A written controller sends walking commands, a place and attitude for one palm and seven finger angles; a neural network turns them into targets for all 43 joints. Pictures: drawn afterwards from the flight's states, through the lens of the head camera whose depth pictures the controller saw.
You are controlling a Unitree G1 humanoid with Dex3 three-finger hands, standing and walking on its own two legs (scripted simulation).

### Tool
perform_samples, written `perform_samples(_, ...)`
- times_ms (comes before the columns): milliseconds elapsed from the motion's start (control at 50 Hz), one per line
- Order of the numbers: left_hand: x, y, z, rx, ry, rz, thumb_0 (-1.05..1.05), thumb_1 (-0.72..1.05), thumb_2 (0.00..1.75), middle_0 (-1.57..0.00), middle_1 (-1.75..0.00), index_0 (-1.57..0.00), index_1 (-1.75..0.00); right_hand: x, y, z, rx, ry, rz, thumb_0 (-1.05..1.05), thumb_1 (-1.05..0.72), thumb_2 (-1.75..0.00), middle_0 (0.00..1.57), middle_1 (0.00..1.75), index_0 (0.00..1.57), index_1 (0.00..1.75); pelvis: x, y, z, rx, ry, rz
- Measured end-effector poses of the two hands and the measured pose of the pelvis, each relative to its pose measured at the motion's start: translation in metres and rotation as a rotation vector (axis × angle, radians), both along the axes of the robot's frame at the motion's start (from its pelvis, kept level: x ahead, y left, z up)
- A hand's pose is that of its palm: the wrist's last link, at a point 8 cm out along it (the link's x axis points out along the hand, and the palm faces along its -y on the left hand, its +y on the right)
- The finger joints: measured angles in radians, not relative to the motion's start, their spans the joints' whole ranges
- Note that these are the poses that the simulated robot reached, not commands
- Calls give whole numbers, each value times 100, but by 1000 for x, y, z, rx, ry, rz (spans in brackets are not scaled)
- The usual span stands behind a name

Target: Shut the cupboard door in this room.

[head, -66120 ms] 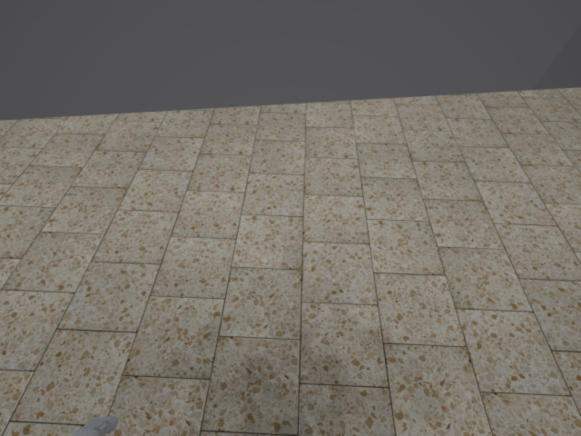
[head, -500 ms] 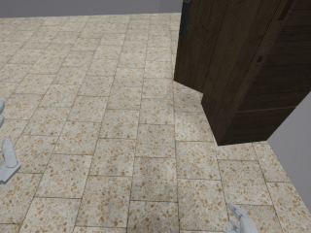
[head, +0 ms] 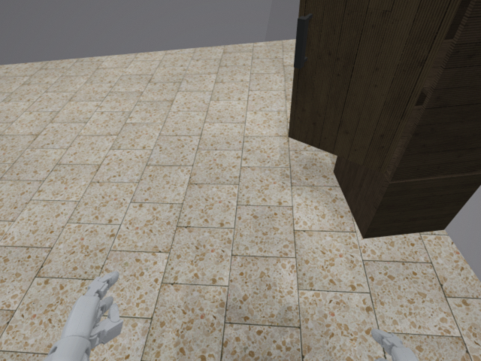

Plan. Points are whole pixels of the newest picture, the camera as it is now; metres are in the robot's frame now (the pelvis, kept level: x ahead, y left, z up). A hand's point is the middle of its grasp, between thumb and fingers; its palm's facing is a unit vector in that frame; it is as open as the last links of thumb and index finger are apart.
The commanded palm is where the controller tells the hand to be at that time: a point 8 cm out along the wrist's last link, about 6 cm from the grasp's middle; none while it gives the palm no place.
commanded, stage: let the arm hang, fingers relaxed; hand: left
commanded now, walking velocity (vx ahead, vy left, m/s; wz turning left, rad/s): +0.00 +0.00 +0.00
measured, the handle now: (304, 41) +1.01 -0.17 +0.10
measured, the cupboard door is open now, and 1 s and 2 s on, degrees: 49 49 49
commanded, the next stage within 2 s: look to check the result in 0.94 s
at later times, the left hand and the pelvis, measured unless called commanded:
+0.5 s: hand out of the picture -0.09 +0.19 -0.15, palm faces +0.01 -0.98 -0.20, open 7.3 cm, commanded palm none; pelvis -0.01 +0.02 +0.02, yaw -1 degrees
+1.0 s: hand out of the picture -0.03 +0.17 -0.16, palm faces +0.01 -0.99 -0.16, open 7.4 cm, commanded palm none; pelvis -0.01 +0.02 +0.02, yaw -1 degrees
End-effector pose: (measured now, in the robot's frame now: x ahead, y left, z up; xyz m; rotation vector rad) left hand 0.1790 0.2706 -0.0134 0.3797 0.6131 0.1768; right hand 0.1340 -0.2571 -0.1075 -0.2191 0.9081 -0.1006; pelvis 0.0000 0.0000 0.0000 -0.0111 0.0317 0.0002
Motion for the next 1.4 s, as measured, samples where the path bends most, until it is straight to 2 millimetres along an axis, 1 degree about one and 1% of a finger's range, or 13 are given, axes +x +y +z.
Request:
perform_samples(60, -51, -25, -72, -125, 311, 33, 1, 90, 90, -20, -30, -19, -30, -26, 9, -6, 2, 90, -20, 1, -91, -90, 20, 30, 20, 30, -3, 2, 1, 8, -18, 2)
perform_samples(120, -110, -50, -112, -235, 534, 89, 0, 92, 89, -20, -30, -20, -30, -59, 17, -9, -5, 209, -39, 1, -91, -90, 20, 30, 20, 30, -4, 3, 4, 4, -33, 6)
perform_samples(200, -167, -37, -124, -246, 676, 200, -2, 100, 89, -21, -30, -20, -30, -105, 28, -12, -7, 384, -64, 1, -91, -90, 20, 30, 20, 30, -6, 3, 9, -7, -35, 15)
perform_samples(300, -231, -28, -119, -232, 862, 251, -1, 97, 89, -20, -30, -20, -30, -146, 39, -16, 10, 508, -120, 1, -91, -90, 20, 30, 20, 30, -6, 10, 14, -8, -37, 7)
perform_samples(360, -256, -26, -112, -221, 938, 268, -1, 95, 89, -20, -30, -20, -30, -161, 46, -18, 27, 542, -147, 1, -91, -90, 20, 30, 20, 30, -6, 15, 15, -5, -40, -2)
perform_samples(420, -271, -26, -108, -217, 979, 277, 0, 93, 89, -20, -30, -20, -30, -171, 54, -21, 45, 558, -166, 1, -91, -90, 20, 30, 20, 30, -6, 18, 16, -2, -44, -10)
perform_samples(520, -271, -31, -109, -228, 974, 269, 0, 92, 89, -20, -30, -20, -30, -177, 67, -24, 74, 558, -181, 1, -91, -90, 20, 30, 20, 30, -7, 22, 16, 1, -52, -17)
perform_samples(680, -237, -45, -118, -267, 870, 225, 0, 91, 89, -20, -30, -20, -30, -175, 82, -28, 105, 528, -187, 1, -91, -90, 20, 30, 20, 30, -8, 25, 16, 7, -56, -22)
perform_samples(780, -218, -52, -120, -279, 815, 201, 0, 91, 89, -20, -30, -20, -30, -177, 82, -28, 110, 520, -196, 1, -91, -90, 20, 30, 20, 30, -9, 24, 16, 9, -55, -23)
perform_samples(860, -211, -53, -120, -278, 798, 191, 0, 91, 89, -20, -30, -20, -30, -180, 80, -27, 109, 520, -205, 1, -91, -90, 20, 30, 20, 30, -9, 23, 16, 9, -55, -24)
perform_samples(1140, -227, -47, -117, -246, 853, 222, 0, 91, 89, -20, -30, -20, -30, -189, 69, -26, 98, 559, -211, 1, -91, -90, 20, 30, 20, 30, -7, 15, 16, 7, -56, -21)
perform_samples(1280, -233, -51, -116, -245, 881, 230, 0, 91, 90, -20, -30, -20, -30, -182, 65, -26, 95, 558, -207, 1, -91, -90, 20, 30, 20, 30, -4, 12, 16, 7, -55, -22)
perform_samples(1400, -229, -57, -117, -255, 881, 225, 0, 91, 90, -20, -30, -20, -30, -172, 62, -26, 93, 546, -199, 1, -91, -90, 20, 30, 20, 30, -1, 10, 16, 7, -53, -22)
